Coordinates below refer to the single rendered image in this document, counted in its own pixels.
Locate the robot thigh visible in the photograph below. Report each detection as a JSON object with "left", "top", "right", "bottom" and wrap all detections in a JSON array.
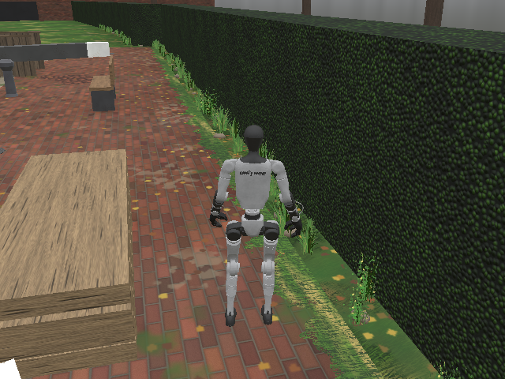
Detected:
[
  {"left": 226, "top": 220, "right": 242, "bottom": 276},
  {"left": 261, "top": 220, "right": 279, "bottom": 276}
]

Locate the right robot upper arm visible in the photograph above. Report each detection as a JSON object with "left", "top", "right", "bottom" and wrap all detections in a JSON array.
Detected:
[{"left": 270, "top": 159, "right": 292, "bottom": 203}]

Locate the left robot upper arm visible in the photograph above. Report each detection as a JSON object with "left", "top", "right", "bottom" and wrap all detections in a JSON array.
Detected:
[{"left": 216, "top": 159, "right": 237, "bottom": 201}]

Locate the right robot hand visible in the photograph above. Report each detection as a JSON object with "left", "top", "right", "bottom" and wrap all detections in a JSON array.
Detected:
[{"left": 284, "top": 219, "right": 302, "bottom": 238}]

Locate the left robot hand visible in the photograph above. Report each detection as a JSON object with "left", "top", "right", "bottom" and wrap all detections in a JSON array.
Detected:
[{"left": 209, "top": 212, "right": 228, "bottom": 227}]

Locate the robot left thigh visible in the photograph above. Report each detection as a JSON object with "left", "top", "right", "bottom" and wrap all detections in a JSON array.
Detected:
[{"left": 226, "top": 220, "right": 242, "bottom": 276}]

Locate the right robot forearm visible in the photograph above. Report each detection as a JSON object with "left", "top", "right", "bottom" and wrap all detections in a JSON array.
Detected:
[{"left": 284, "top": 192, "right": 300, "bottom": 222}]

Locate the left robot forearm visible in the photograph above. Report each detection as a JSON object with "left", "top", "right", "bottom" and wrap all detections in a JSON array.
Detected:
[{"left": 211, "top": 190, "right": 224, "bottom": 216}]

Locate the robot right thigh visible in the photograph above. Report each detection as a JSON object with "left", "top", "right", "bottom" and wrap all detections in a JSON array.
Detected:
[{"left": 261, "top": 220, "right": 279, "bottom": 276}]

